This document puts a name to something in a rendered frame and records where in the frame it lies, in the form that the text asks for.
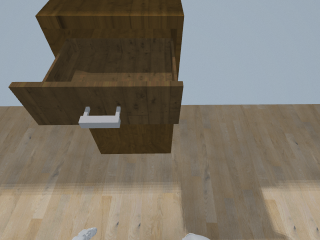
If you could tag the drawer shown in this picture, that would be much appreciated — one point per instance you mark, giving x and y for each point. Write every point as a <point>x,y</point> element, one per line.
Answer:
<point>138,75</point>

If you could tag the handle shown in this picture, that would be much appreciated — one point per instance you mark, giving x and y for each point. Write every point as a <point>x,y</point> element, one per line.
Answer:
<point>100,121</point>

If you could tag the cabinet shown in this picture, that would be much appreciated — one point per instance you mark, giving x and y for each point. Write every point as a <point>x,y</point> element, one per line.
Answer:
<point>118,19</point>

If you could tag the robot left hand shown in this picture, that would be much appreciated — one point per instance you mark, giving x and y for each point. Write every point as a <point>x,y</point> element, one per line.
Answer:
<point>86,234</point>

